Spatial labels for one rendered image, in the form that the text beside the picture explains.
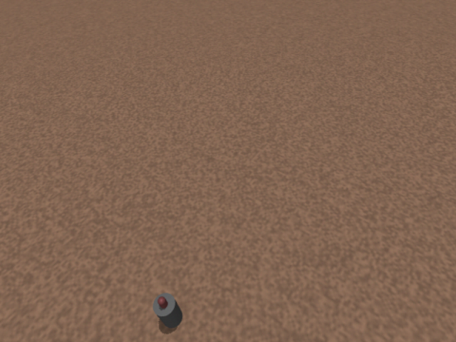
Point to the bottle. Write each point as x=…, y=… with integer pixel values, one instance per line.
x=167, y=309

